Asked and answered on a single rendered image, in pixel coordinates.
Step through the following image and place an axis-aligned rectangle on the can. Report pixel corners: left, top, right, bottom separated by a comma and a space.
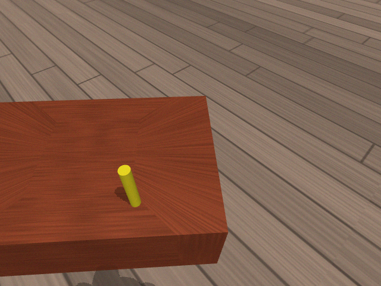
118, 165, 141, 207

